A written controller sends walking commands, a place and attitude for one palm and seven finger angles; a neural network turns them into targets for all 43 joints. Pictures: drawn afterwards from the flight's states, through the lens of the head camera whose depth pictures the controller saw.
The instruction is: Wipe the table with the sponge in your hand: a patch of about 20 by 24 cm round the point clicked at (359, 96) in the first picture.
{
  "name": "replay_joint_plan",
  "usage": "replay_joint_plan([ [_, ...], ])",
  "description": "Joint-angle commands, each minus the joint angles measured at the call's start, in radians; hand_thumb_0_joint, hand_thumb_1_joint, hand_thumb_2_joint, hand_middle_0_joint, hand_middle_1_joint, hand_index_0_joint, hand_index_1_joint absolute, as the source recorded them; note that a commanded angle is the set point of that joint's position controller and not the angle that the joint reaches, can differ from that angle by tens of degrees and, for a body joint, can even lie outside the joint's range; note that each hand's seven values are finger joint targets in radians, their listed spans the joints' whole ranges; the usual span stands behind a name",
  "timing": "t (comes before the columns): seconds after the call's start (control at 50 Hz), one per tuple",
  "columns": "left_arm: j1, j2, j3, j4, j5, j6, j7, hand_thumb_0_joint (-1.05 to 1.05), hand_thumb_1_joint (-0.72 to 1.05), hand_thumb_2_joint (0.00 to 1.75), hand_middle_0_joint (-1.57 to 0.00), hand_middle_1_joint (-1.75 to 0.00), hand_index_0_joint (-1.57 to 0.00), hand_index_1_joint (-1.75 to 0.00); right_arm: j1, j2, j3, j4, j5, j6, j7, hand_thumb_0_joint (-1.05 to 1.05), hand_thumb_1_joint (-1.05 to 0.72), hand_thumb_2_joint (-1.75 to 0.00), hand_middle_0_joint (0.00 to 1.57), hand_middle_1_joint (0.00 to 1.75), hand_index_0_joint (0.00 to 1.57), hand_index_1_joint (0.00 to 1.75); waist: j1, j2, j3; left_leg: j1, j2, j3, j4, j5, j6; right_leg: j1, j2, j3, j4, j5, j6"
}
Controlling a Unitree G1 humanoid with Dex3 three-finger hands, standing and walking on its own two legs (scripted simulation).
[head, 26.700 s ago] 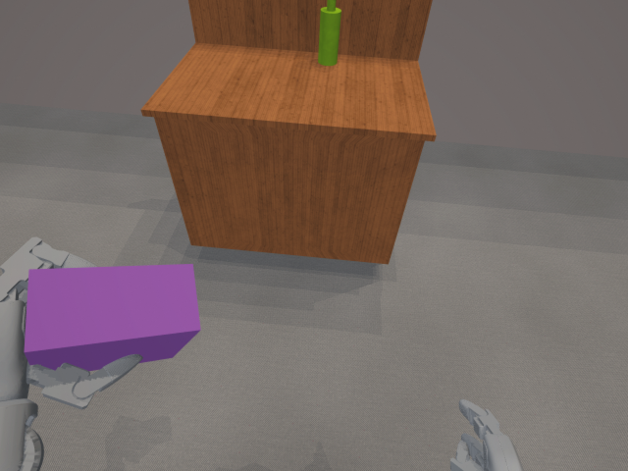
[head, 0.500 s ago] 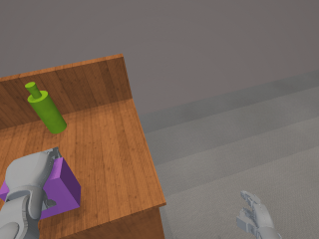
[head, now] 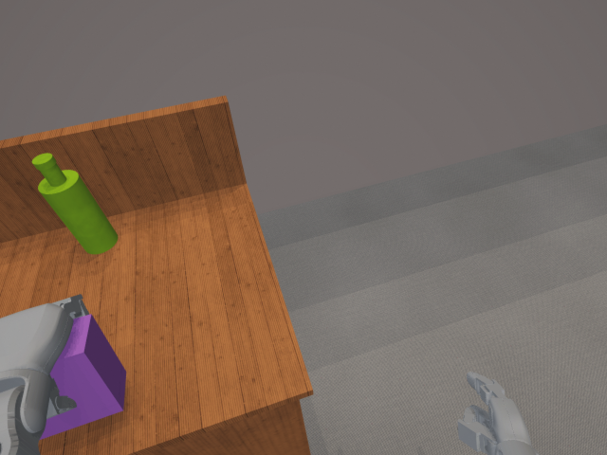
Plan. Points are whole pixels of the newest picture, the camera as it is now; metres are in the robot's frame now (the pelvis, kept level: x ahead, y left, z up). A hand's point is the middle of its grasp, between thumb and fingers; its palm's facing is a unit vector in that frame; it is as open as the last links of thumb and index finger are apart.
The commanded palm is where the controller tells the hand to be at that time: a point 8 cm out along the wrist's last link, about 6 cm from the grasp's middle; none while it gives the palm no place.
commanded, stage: move the sponge above the wiping area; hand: left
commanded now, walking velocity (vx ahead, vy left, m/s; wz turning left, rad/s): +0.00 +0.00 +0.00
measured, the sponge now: (63, 389) +0.17 +0.36 +0.00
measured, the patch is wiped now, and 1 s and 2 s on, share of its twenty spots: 0.00 0.00 0.00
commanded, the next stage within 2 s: none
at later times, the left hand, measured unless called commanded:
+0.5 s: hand (49, 363) +0.18 +0.36 +0.04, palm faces -0.06 -0.07 -1.00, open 10.7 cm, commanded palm +0.17 +0.35 +0.11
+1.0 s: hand (58, 367) +0.18 +0.35 +0.04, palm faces -0.15 -0.08 -0.99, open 10.7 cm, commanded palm +0.17 +0.35 +0.11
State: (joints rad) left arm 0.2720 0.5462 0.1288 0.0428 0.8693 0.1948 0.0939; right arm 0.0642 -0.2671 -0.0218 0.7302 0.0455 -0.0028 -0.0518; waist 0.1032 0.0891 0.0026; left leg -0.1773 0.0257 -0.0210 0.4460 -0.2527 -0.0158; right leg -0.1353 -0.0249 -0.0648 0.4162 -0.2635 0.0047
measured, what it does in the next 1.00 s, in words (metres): stands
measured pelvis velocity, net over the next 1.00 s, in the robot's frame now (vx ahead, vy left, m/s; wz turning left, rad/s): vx -0.01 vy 0.01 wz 0.01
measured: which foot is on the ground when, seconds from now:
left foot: down 0.00-1.00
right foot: down 0.00-1.00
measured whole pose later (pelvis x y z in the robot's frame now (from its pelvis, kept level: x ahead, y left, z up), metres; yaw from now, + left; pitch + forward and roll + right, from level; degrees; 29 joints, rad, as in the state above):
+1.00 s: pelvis -0.01 +0.01 +0.00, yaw +1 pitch -1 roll -1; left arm 0.25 0.54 0.10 0.08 0.88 0.16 0.06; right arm 0.07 -0.27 -0.02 0.72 0.04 0.00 -0.06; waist 0.10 0.09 0.01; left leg -0.20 0.02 -0.03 0.45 -0.25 -0.01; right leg -0.15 -0.03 -0.07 0.41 -0.25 0.01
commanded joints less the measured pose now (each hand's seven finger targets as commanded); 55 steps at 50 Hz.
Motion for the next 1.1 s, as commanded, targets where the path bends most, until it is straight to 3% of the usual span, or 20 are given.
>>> replay_joint_plan([
  [0.0,-0.139,0.270,0.142,-0.226,0.015,-0.051,0.030,0.00,0.10,1.30,-1.20,-1.60,-1.20,-1.60,-0.158,-0.114,-0.038,-0.171,-0.010,-0.069,-0.015,0.00,-0.90,-0.90,0.20,0.30,0.20,0.30,0.000,-0.011,-0.175,0.057,-0.059,0.006,-0.026,0.302,0.069,0.030,0.031,0.015,-0.039,0.273,-0.037],
  [0.08,-0.199,0.297,0.163,-0.230,0.034,-0.098,0.046,0.00,0.10,1.30,-1.20,-1.60,-1.20,-1.60,-0.146,-0.113,-0.042,-0.155,-0.019,-0.073,-0.021,0.00,-0.90,-0.90,0.20,0.30,0.20,0.30,-0.004,0.000,-0.172,0.066,-0.054,0.001,-0.019,0.296,0.066,-0.005,0.036,0.020,-0.039,0.241,-0.041],
  [0.16,-0.150,0.300,0.196,-0.227,0.051,-0.118,0.087,0.00,0.10,1.30,-1.20,-1.60,-1.20,-1.60,-0.133,-0.109,-0.052,-0.153,-0.018,-0.075,-0.016,0.00,-0.90,-0.90,0.20,0.30,0.20,0.30,0.015,0.051,-0.207,0.072,-0.044,-0.004,-0.009,0.341,0.059,-0.003,0.032,0.014,-0.018,0.255,-0.048],
  [0.18,-0.147,0.319,0.218,-0.227,0.048,-0.113,0.095,0.00,0.10,1.30,-1.20,-1.60,-1.20,-1.60,-0.135,-0.112,-0.051,-0.147,-0.018,-0.069,-0.014,0.00,-0.90,-0.90,0.20,0.30,0.20,0.30,0.015,0.038,-0.211,0.062,-0.043,-0.014,-0.014,0.342,0.054,0.006,0.037,0.014,-0.016,0.244,-0.050],
  [0.2,-0.137,0.278,0.187,-0.227,0.046,-0.106,0.099,0.00,0.10,1.30,-1.20,-1.60,-1.20,-1.60,-0.140,-0.105,-0.050,-0.155,-0.015,-0.069,-0.012,0.00,-0.90,-0.90,0.20,0.30,0.20,0.30,0.015,0.039,-0.213,0.060,-0.041,-0.014,-0.015,0.339,0.054,0.001,0.034,0.007,-0.012,0.236,-0.048],
  [0.28,-0.107,0.283,0.201,-0.227,0.031,-0.063,0.114,0.00,0.10,1.30,-1.20,-1.60,-1.20,-1.60,-0.157,-0.107,-0.045,-0.158,-0.011,-0.060,-0.006,0.00,-0.90,-0.90,0.20,0.30,0.20,0.30,0.022,0.039,-0.210,0.049,-0.036,-0.020,-0.027,0.346,0.047,0.016,0.035,0.007,-0.013,0.236,-0.049],
  [0.36,-0.117,0.228,0.130,-0.191,0.021,-0.017,0.091,0.00,0.10,1.30,-1.20,-1.60,-1.20,-1.60,-0.162,-0.110,-0.041,-0.161,-0.004,-0.053,-0.002,0.00,-0.90,-0.90,0.20,0.30,0.20,0.30,0.004,-0.007,-0.162,0.026,-0.035,-0.022,-0.039,0.293,0.048,-0.004,0.031,-0.003,-0.028,0.198,-0.044],
  [0.42,-0.185,0.219,0.085,-0.214,0.024,-0.009,0.067,0.00,0.10,1.30,-1.20,-1.60,-1.20,-1.60,-0.172,-0.108,-0.033,-0.169,-0.003,-0.057,-0.007,0.00,-0.90,-0.90,0.20,0.30,0.20,0.30,-0.008,0.013,-0.146,0.032,-0.038,-0.026,-0.054,0.241,0.051,-0.018,0.034,-0.003,-0.037,0.147,-0.044],
  [0.48,-0.230,0.249,0.093,-0.222,0.035,-0.018,0.053,0.00,0.10,1.30,-1.20,-1.60,-1.20,-1.60,-0.170,-0.109,-0.027,-0.169,-0.010,-0.059,-0.013,0.00,-0.90,-0.90,0.20,0.30,0.20,0.30,-0.011,-0.010,-0.147,0.040,-0.042,-0.031,-0.059,0.224,0.054,-0.013,0.040,0.003,-0.046,0.133,-0.047],
  [0.54,-0.283,0.270,0.099,-0.249,0.059,-0.048,0.060,0.00,0.10,1.30,-1.20,-1.60,-1.20,-1.60,-0.159,-0.102,-0.027,-0.169,-0.015,-0.068,-0.017,0.00,-0.90,-0.90,0.20,0.30,0.20,0.30,-0.007,0.024,-0.186,0.064,-0.045,-0.031,-0.053,0.233,0.057,-0.008,0.040,0.003,-0.040,0.137,-0.049],
  [0.58,-0.273,0.315,0.149,-0.241,0.064,-0.052,0.073,0.00,0.10,1.30,-1.20,-1.60,-1.20,-1.60,-0.159,-0.103,-0.025,-0.160,-0.016,-0.063,-0.020,0.00,-0.90,-0.90,0.20,0.30,0.20,0.30,0.004,0.041,-0.183,0.059,-0.049,-0.033,-0.057,0.238,0.054,0.007,0.045,0.012,-0.048,0.137,-0.054],
  [0.6,-0.290,0.289,0.131,-0.240,0.068,-0.057,0.077,0.00,0.10,1.30,-1.20,-1.60,-1.20,-1.60,-0.157,-0.097,-0.025,-0.162,-0.013,-0.064,-0.019,0.00,-0.90,-0.90,0.20,0.30,0.20,0.30,0.000,0.050,-0.193,0.064,-0.048,-0.028,-0.054,0.243,0.053,0.005,0.041,0.006,-0.043,0.143,-0.053],
  [0.68,-0.246,0.316,0.184,-0.191,0.054,-0.033,0.090,0.00,0.10,1.30,-1.20,-1.60,-1.20,-1.60,-0.172,-0.101,-0.024,-0.155,-0.005,-0.051,-0.016,0.00,-0.90,-0.90,0.20,0.30,0.20,0.30,0.017,0.061,-0.178,0.046,-0.049,-0.024,-0.063,0.247,0.045,0.025,0.042,0.014,-0.052,0.148,-0.058],
  [0.78,-0.167,0.257,0.137,-0.147,0.023,0.010,0.057,0.00,0.10,1.30,-1.20,-1.60,-1.20,-1.60,-0.183,-0.111,-0.026,-0.162,0.002,-0.043,-0.008,0.00,-0.90,-0.90,0.20,0.30,0.20,0.30,0.013,0.021,-0.165,0.034,-0.050,-0.014,-0.062,0.256,0.046,0.037,0.036,0.008,-0.056,0.182,-0.051],
  [0.8,-0.159,0.232,0.108,-0.135,0.015,0.013,0.045,0.00,0.10,1.30,-1.20,-1.60,-1.20,-1.60,-0.176,-0.112,-0.025,-0.166,0.002,-0.043,-0.008,0.00,-0.90,-0.90,0.20,0.30,0.20,0.30,0.006,-0.013,-0.165,0.030,-0.052,-0.009,-0.057,0.252,0.052,0.037,0.034,0.003,-0.056,0.193,-0.046],
  [0.88,-0.209,0.260,0.104,-0.144,0.020,-0.010,0.008,0.00,0.10,1.30,-1.20,-1.60,-1.20,-1.60,-0.173,-0.120,-0.025,-0.169,-0.003,-0.044,-0.013,0.00,-0.90,-0.90,0.20,0.30,0.20,0.30,-0.009,-0.062,-0.141,0.026,-0.055,-0.007,-0.053,0.229,0.061,0.017,0.035,0.011,-0.064,0.186,-0.040],
  [0.94,-0.202,0.309,0.151,-0.217,0.034,-0.073,0.019,0.00,0.10,1.30,-1.20,-1.60,-1.20,-1.60,-0.153,-0.117,-0.036,-0.174,-0.011,-0.058,-0.016,0.00,-0.90,-0.90,0.20,0.30,0.20,0.30,0.004,-0.008,-0.203,0.064,-0.058,-0.005,-0.027,0.283,0.068,0.036,0.032,0.016,-0.047,0.241,-0.043],
  [1.0,-0.219,0.339,0.193,-0.268,0.045,-0.123,0.053,0.00,0.10,1.30,-1.20,-1.60,-1.20,-1.60,-0.139,-0.107,-0.040,-0.167,-0.018,-0.068,-0.023,0.00,-0.90,-0.90,0.20,0.30,0.20,0.30,0.005,0.039,-0.213,0.084,-0.055,-0.001,-0.011,0.305,0.069,0.022,0.035,0.023,-0.042,0.256,-0.045],
  [1.08,-0.154,0.401,0.304,-0.212,0.038,-0.122,0.102,0.00,0.10,1.30,-1.20,-1.60,-1.20,-1.60,-0.138,-0.112,-0.049,-0.144,-0.012,-0.057,-0.026,0.00,-0.90,-0.90,0.20,0.30,0.20,0.30,0.024,0.028,-0.192,0.056,-0.054,-0.002,-0.002,0.316,0.059,0.039,0.031,0.037,-0.038,0.287,-0.051],
])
